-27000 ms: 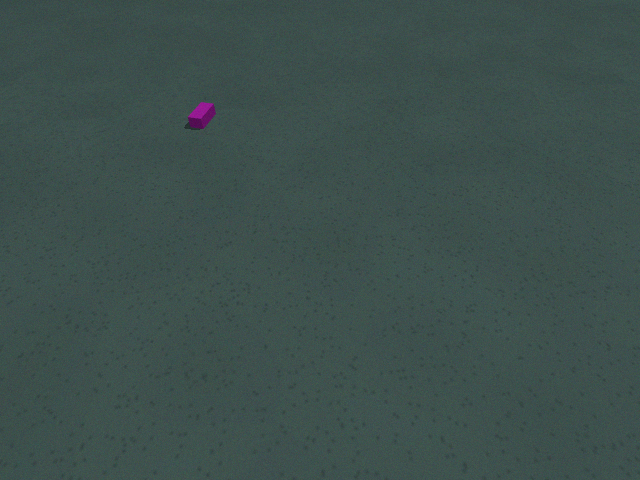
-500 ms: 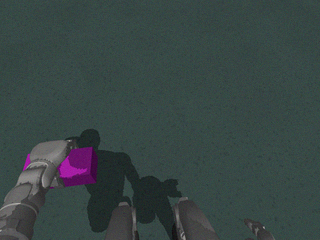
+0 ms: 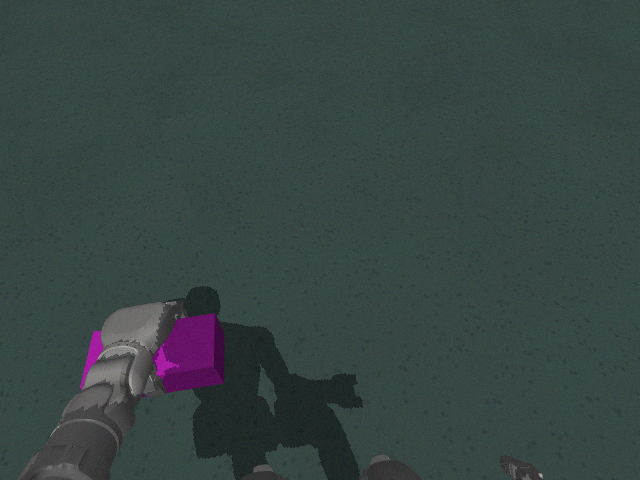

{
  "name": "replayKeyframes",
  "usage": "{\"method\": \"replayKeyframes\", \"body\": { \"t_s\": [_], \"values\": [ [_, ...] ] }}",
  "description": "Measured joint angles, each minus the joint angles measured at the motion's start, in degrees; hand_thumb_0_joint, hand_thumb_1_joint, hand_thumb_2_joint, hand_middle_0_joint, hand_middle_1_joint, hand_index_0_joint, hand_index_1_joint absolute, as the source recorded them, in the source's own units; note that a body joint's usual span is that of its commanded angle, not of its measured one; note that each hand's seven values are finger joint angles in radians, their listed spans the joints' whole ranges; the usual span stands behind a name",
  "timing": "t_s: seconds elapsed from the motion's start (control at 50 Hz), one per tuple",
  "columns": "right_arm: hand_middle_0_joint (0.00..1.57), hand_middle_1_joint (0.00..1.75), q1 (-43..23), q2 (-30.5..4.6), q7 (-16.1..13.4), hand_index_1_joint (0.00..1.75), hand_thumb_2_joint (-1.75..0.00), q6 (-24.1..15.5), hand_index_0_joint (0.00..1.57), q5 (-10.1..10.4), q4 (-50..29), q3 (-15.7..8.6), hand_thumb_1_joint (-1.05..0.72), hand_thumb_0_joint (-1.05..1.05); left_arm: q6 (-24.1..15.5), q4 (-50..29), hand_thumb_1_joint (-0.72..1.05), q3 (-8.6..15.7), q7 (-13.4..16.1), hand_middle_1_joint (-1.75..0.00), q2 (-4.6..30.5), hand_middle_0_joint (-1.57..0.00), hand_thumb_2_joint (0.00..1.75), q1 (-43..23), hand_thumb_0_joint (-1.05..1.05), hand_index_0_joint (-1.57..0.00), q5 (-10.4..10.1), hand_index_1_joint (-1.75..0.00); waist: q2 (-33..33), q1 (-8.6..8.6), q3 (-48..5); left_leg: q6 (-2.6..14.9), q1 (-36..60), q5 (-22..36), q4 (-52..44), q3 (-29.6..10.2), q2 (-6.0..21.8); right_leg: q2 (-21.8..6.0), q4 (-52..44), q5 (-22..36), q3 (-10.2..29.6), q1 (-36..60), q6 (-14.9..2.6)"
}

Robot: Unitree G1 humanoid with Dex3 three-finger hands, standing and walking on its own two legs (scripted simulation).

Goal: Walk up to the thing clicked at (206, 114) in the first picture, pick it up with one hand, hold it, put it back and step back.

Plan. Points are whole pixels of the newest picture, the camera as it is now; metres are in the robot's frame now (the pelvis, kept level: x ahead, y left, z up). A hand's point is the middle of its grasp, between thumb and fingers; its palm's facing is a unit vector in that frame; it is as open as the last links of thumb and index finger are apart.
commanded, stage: lift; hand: left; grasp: from above
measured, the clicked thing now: (159, 357) +0.33 +0.23 -0.11
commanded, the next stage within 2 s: hold in 0.06 s
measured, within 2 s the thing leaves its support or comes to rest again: neither
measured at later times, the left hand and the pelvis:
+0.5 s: hand (140, 338) +0.33 +0.23 -0.03, palm faces -0.48 -0.04 -0.88, open 11.0 cm; pelvis +0.03 +0.00 +0.03, yaw +0 degrees
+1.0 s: hand (141, 356) +0.30 +0.22 -0.01, palm faces -0.49 -0.04 -0.87, open 11.0 cm; pelvis +0.01 +0.00 +0.04, yaw +0 degrees
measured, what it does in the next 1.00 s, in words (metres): stands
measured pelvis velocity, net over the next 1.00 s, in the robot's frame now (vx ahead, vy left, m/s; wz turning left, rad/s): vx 0.01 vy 0.00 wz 0.00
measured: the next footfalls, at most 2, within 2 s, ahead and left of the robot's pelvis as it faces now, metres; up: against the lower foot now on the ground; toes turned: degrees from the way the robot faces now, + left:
none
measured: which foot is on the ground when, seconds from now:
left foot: down 0.00-1.00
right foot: down 0.00-1.00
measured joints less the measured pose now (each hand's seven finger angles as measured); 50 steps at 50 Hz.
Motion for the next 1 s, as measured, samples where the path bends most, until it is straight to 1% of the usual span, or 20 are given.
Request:
{"method": "replayKeyframes", "body": {
  "t_s": [0.06, 0.12, 0.28, 0.34, 0.52, 0.62, 0.74, 0.86, 1.0],
  "values": [
    [0.20, 0.30, 0.1, -0.1, -0.2, 0.30, -0.89, 0.3, 0.20, 0.1, -0.2, -0.1, -0.90, 0.01, 0.1, -1.0, -0.09, -0.4, -1.0, -0.65, -0.2, -0.55, 0.52, 1.0, 0.00, -0.59, -0.4, -0.62, 0.0, 0.23, 0.3, 0.02, 2.4, 0.5, -2.3, 0.1, -0.1, -0.1, -2.3, 0.5, 0.1, 2.4, 0.03],
    [0.20, 0.30, 0.0, -0.1, -0.4, 0.30, -0.89, 0.6, 0.20, 0.1, -0.3, -0.3, -0.90, 0.01, -0.1, -2.0, -0.08, -0.8, -1.8, -0.64, -0.4, -0.56, 0.52, 1.9, 0.00, -0.59, -0.4, -0.60, -0.1, 0.46, 0.6, 0.05, 4.7, 1.0, -4.4, 0.2, -0.2, -0.2, -4.3, 1.0, 0.2, 4.6, 0.05],
    [0.20, 0.30, -0.7, -0.3, -0.4, 0.29, -0.89, 1.4, 0.20, 0.2, -0.3, -0.6, -0.89, 0.01, -0.6, -3.6, -0.09, -1.5, -2.2, -0.63, -0.5, -0.57, 0.52, 3.2, 0.00, -0.60, 1.1, -0.60, -0.3, 1.22, 0.7, 0.11, 9.5, 1.9, -8.6, 0.4, -0.5, -0.6, -8.2, 1.7, 0.4, 9.3, 0.10],
    [0.20, 0.30, -1.1, -0.4, -0.3, 0.29, -0.89, 1.7, 0.20, 0.4, -0.5, -0.6, -0.89, 0.01, -0.6, -3.9, -0.09, -1.6, -2.7, -0.63, -0.3, -0.57, 0.52, 3.0, 0.00, -0.60, 1.3, -0.59, -0.3, 1.40, 0.8, 0.16, 11.0, 2.3, -9.9, 0.5, -0.7, -0.7, -9.4, 2.0, 0.6, 10.7, 0.14],
    [0.20, 0.30, -1.2, -0.7, -0.2, 0.29, -0.89, 2.6, 0.20, 0.7, -1.5, -0.8, -0.89, 0.01, -0.5, -6.1, -0.09, -2.2, -5.8, -0.63, 0.2, -0.57, 0.52, 4.1, 0.00, -0.61, 0.2, -0.59, 0.3, 1.94, 1.0, 0.23, 15.1, 3.2, -13.3, 0.8, -0.8, -0.9, -12.7, 3.0, 0.9, 14.7, 0.18],
    [0.20, 0.30, -1.4, -0.7, -0.2, 0.29, -0.89, 3.1, 0.20, 0.8, -2.1, -0.6, -0.89, 0.01, -1.0, -7.5, -0.09, -2.1, -6.9, -0.63, 0.0, -0.57, 0.52, 5.0, 0.00, -0.61, 0.2, -0.59, 0.3, 2.24, 1.5, 0.17, 16.9, 3.9, -14.8, 0.9, -0.9, -1.0, -13.8, 3.5, 1.0, 16.2, 0.13],
    [0.20, 0.30, -1.8, -0.7, -0.4, 0.29, -0.89, 3.6, 0.20, 0.8, -2.4, -0.4, -0.89, 0.01, -1.4, -8.5, -0.10, -2.2, -7.5, -0.63, -0.1, -0.57, 0.53, 5.7, 0.00, -0.61, 0.5, -0.59, 0.4, 2.59, 2.2, 0.08, 18.4, 4.9, -16.3, 0.9, -0.9, -1.0, -15.0, 4.3, 1.1, 17.6, 0.03],
    [0.20, 0.29, -2.4, -0.8, -0.5, 0.29, -0.89, 4.0, 0.20, 0.8, -2.6, -0.3, -0.89, 0.01, -1.4, -8.9, -0.10, -2.1, -7.2, -0.63, -0.3, -0.58, 0.53, 5.9, 0.00, -0.62, 0.3, -0.59, 0.5, 2.77, 3.0, -0.08, 20.0, 6.1, -18.0, 0.9, -0.9, -1.0, -16.2, 5.3, 1.1, 19.0, -0.12],
    [0.20, 0.29, -3.0, -1.0, -0.8, 0.29, -0.89, 4.2, 0.20, 0.9, -2.9, -0.1, -0.89, 0.01, -1.7, -10.0, -0.10, -2.4, -8.2, -0.63, -0.2, -0.58, 0.53, 6.7, 0.00, -0.61, 0.0, -0.59, 0.6, 2.88, 4.0, -0.19, 21.4, 7.4, -19.7, 0.9, -0.9, -1.0, -17.6, 6.5, 1.1, 20.2, -0.23]
  ]
}}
